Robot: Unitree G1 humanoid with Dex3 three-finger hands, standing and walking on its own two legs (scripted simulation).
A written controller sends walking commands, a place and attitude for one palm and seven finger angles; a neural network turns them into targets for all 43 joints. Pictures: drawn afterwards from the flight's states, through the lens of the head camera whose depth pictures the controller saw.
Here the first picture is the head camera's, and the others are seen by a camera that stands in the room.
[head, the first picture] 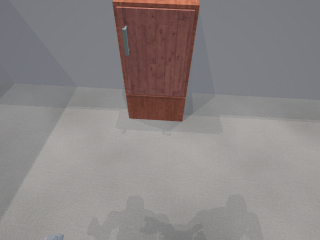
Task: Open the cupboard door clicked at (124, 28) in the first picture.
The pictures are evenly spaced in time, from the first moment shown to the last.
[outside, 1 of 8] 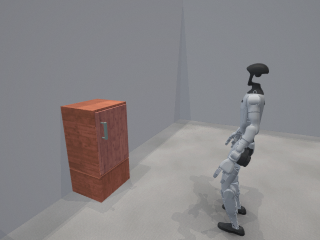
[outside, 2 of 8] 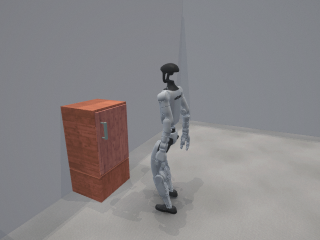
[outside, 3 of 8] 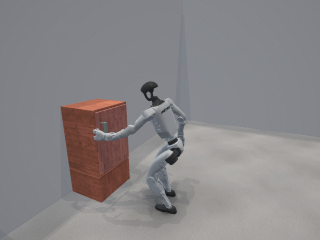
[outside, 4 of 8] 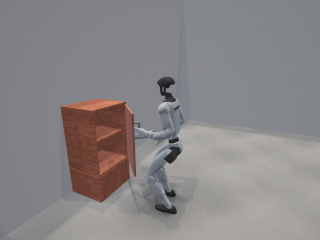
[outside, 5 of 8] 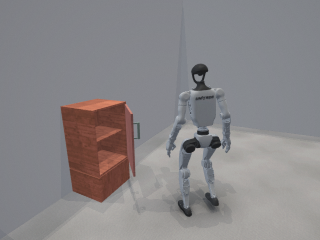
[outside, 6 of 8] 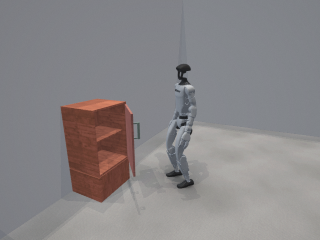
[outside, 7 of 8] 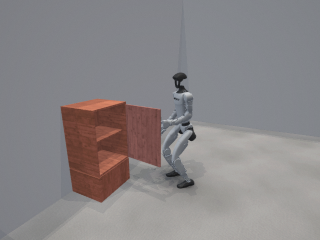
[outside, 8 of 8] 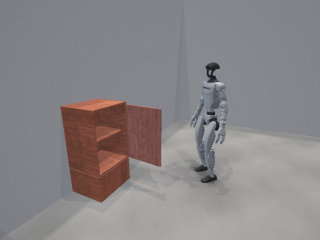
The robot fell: no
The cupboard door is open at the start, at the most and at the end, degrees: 0 85 85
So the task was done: yes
